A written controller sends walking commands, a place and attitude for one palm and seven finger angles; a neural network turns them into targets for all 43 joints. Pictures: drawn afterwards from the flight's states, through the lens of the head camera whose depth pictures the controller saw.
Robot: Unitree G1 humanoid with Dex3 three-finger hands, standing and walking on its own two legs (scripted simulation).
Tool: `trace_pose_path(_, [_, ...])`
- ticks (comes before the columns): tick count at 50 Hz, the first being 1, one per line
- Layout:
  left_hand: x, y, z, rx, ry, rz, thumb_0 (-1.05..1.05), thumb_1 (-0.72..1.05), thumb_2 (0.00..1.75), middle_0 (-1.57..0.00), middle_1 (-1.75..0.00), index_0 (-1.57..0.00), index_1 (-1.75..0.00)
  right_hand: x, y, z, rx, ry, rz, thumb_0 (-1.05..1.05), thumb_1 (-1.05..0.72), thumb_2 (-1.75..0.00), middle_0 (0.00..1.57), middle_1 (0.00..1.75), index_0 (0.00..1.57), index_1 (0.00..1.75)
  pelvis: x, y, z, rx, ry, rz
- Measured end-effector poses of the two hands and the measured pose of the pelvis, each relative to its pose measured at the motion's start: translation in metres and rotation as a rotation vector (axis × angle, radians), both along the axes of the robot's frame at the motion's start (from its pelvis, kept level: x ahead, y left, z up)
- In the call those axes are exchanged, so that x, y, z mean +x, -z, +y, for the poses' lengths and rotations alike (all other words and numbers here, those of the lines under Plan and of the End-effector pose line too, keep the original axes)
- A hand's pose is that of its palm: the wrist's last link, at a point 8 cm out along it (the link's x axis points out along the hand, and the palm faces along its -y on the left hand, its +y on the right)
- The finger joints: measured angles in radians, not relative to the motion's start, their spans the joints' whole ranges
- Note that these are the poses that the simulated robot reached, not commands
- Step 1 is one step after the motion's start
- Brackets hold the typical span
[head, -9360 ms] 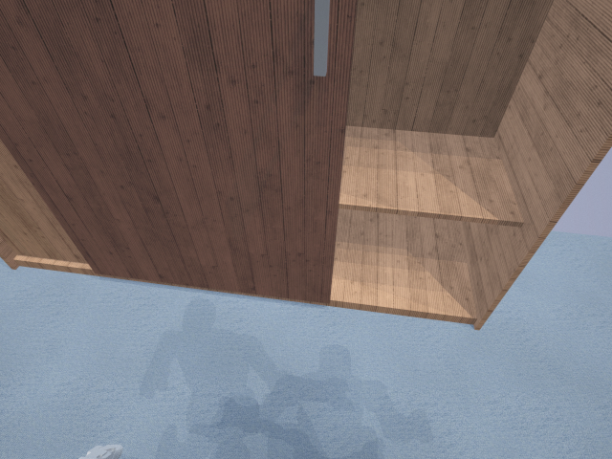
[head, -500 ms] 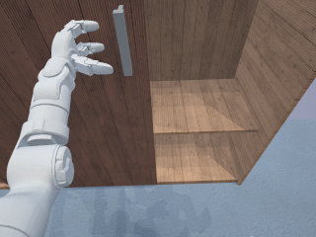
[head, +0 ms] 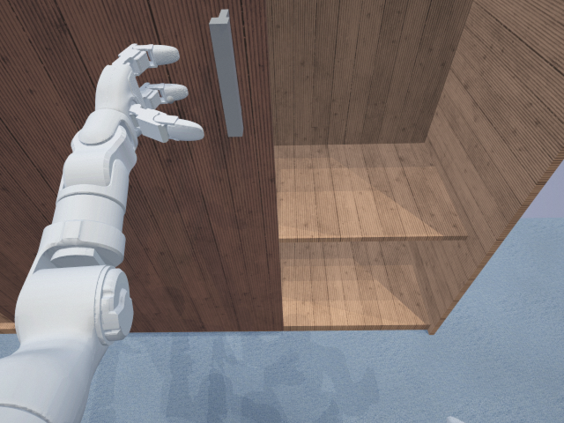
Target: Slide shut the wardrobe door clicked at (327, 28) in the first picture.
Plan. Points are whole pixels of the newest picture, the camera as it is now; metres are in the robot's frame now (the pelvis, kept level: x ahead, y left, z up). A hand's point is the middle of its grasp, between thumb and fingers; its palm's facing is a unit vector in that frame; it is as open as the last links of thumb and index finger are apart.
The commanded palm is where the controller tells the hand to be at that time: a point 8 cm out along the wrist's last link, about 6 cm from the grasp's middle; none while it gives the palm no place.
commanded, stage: move the hooked fingers beside the handle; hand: left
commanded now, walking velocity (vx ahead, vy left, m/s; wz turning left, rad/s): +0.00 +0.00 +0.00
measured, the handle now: (230, 76) +0.53 +0.08 +0.25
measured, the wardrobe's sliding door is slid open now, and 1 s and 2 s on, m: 0.54 0.54 0.54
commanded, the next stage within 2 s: feel for the door with the fingertips in 0.30 s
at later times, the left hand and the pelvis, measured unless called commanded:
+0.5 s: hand (177, 95) +0.48 +0.14 +0.25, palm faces +0.03 -1.00 -0.02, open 14.0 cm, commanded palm +0.46 +0.19 +0.24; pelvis +0.00 +0.00 +0.00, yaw -1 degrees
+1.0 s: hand (202, 89) +0.47 +0.11 +0.26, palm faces +0.03 -1.00 +0.00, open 14.0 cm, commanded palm +0.46 +0.17 +0.24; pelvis +0.00 +0.00 +0.00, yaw +0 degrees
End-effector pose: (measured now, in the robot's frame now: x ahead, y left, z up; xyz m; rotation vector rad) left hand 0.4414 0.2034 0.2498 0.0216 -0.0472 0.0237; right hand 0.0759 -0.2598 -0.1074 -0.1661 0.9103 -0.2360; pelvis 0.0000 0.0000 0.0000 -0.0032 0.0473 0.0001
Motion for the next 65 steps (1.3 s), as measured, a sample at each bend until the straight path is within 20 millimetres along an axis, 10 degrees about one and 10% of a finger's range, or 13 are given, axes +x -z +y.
trace_pose_path(9, [0.01, -0.003, -0.015, -0.021, 0.011, 0.008, -0.02, -0.51, 0.3, -0.3, -1.2, -0.31, -1.2, 0.013, -0.003, 0.004, 0.001, -0.023, -0.042, 0.01, -0.9, -0.9, 0.2, 0.3, 0.2, 0.3, -0.003, 0.001, 0.0, 0.003, 0.0, 0.011])
trace_pose_path(28, [0.016, 0.002, -0.01, -0.004, 0.013, -0.018, -0.02, -0.5, 0.3, -0.3, -1.2, -0.3, -1.2, -0.042, 0.007, -0.001, 0.003, 0.052, 0.102, 0.01, -0.9, -0.9, 0.2, 0.3, 0.2, 0.3, 0.002, 0.0, 0.001, 0.0, 0.012, 0.017])
trace_pose_path(48, [0.009, -0.006, -0.045, -0.016, -0.002, 0.003, -0.02, -0.5, 0.3, -0.3, -1.2, -0.31, -1.2, 0.014, -0.001, 0.011, 0.035, -0.021, -0.052, 0.01, -0.9, -0.9, 0.2, 0.3, 0.2, 0.3, -0.004, 0.001, -0.002, 0.005, 0.009, 0.003])
trace_pose_path(65, [0.029, -0.002, -0.032, -0.025, 0.012, 0.007, -0.02, -0.5, 0.3, -0.34, -1.24, -0.32, -1.21, -0.065, 0.008, -0.008, -0.015, 0.064, 0.149, 0.01, -0.9, -0.9, 0.2, 0.3, 0.2, 0.3, -0.005, 0.001, -0.002, 0.0, 0.013, 0.036])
